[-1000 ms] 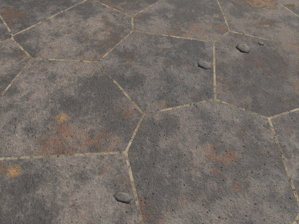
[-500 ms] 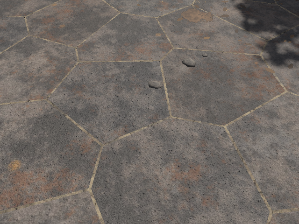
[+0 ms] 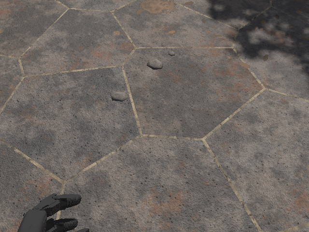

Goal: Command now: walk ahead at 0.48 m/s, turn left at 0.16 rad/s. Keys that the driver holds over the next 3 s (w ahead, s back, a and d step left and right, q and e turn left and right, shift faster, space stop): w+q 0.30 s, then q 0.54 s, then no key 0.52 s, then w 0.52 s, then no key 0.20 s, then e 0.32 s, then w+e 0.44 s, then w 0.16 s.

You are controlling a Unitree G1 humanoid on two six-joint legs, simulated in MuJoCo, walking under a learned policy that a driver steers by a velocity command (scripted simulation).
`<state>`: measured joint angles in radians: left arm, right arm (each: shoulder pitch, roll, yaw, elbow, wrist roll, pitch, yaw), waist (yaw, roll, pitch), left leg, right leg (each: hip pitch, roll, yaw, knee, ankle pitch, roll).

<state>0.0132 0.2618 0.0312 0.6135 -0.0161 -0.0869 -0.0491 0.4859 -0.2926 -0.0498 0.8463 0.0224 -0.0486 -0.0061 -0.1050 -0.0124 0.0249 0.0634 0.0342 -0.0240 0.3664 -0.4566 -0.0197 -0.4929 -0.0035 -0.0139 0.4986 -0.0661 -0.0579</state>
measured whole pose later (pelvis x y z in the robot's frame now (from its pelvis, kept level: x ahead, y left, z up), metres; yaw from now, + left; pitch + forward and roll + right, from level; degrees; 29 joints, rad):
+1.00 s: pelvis +0.38 +0.01 +0.01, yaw +31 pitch +2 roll +0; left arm 0.17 0.28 0.05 0.74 0.01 -0.02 0.01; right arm 0.16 -0.31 -0.07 0.60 0.00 0.04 -0.02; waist 0.00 0.02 0.02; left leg -0.40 -0.14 -0.19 0.59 -0.22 0.03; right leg -0.34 0.01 0.07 0.56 -0.24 0.03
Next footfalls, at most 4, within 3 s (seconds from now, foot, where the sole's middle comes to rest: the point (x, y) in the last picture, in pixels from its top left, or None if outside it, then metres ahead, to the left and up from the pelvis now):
0.50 left None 0.42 0.14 -0.76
0.98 right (163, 217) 0.50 -0.06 -0.76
1.28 left None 0.33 0.14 -0.76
2.04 left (68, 192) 0.66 0.34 -0.76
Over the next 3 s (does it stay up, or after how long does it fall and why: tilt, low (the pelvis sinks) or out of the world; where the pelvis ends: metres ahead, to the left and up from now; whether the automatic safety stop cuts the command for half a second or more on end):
stays up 0.85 0.25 0.00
